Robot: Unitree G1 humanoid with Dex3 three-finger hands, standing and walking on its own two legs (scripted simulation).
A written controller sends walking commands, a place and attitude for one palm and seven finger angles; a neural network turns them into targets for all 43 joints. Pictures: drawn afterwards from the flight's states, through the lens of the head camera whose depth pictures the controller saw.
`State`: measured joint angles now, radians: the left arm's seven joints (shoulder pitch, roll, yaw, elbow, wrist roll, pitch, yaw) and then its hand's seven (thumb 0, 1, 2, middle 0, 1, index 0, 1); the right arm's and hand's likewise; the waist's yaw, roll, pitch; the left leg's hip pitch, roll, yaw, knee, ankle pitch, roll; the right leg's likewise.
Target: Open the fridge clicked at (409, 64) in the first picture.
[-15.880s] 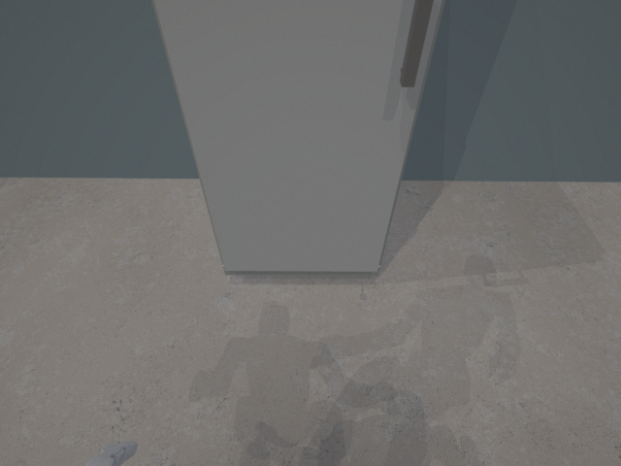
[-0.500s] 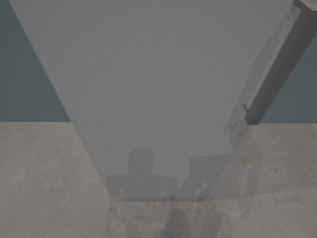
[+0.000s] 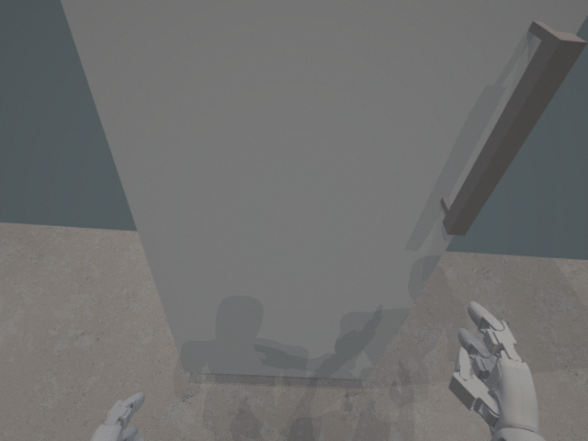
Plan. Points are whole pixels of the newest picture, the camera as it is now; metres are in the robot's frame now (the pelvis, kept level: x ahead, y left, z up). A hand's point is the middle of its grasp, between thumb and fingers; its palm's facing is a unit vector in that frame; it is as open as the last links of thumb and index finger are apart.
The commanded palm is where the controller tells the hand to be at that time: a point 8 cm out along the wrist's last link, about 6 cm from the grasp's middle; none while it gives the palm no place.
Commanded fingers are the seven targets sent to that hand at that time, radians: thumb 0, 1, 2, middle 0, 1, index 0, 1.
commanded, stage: raise the hand to about handle height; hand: right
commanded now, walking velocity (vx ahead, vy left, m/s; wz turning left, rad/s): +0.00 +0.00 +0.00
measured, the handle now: (490, 143) +0.45 -0.20 +0.24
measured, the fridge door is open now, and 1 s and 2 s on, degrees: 0 0 0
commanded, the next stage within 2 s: move the hooked fingers beside the handle in 1.88 s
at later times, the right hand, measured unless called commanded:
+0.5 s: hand (477, 396) +0.18 -0.18 +0.08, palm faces -0.16 +0.98 -0.14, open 10.4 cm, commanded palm +0.15 -0.26 +0.09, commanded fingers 0.00 -0.04 -0.53 0.26 0.86 0.26 0.86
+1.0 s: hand out of the picture +0.23 -0.26 +0.19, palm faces +0.03 +0.99 -0.15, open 13.3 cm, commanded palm +0.20 -0.30 +0.19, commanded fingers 0.00 0.50 -0.30 0.30 1.20 0.30 1.20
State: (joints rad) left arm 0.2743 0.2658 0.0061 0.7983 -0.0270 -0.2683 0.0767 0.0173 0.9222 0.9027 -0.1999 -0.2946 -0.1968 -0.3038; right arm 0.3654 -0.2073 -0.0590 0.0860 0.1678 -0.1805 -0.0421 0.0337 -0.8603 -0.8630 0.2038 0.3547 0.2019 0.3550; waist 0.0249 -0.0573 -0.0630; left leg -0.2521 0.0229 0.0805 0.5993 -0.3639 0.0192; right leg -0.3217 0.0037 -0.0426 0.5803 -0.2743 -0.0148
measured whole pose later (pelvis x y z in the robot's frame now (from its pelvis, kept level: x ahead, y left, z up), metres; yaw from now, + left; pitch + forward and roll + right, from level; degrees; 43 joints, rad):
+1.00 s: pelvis -0.01 -0.01 +0.01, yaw +0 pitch -3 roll +1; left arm 0.20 0.27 -0.07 0.63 -0.07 -0.34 0.10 0.02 0.91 0.90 -0.20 -0.29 -0.20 -0.30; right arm 0.08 -0.43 -0.39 -0.13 0.35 0.06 0.38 0.00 0.33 -0.38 0.30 1.09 0.29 1.09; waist -0.06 -0.04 -0.02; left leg -0.14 0.01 0.08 0.51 -0.31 0.01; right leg -0.24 -0.01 -0.04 0.55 -0.25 -0.03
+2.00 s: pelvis -0.01 +0.00 +0.01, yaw +0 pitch -3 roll +0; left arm 0.18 0.29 -0.11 0.61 -0.10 -0.21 0.09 0.01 0.91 0.90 -0.20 -0.29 -0.20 -0.30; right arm -0.19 -0.56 -0.48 0.00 0.34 0.32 0.54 -0.01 0.50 -0.30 0.30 1.20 0.30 1.20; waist -0.06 -0.08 -0.02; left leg -0.12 0.01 0.09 0.48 -0.30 0.02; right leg -0.20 0.00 -0.03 0.49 -0.23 -0.02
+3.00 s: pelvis +0.01 +0.00 +0.01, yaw +0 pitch -1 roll +0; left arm 0.22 0.30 -0.09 0.63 -0.10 -0.18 0.10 0.01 0.91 0.90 -0.20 -0.30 -0.20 -0.30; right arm -0.53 -0.58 -0.44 0.45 0.26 0.21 0.50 -0.01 0.50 -0.30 0.30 1.20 0.30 1.20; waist -0.01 -0.05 -0.03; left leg -0.15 0.01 0.09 0.47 -0.31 0.02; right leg -0.24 0.00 -0.03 0.49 -0.24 -0.02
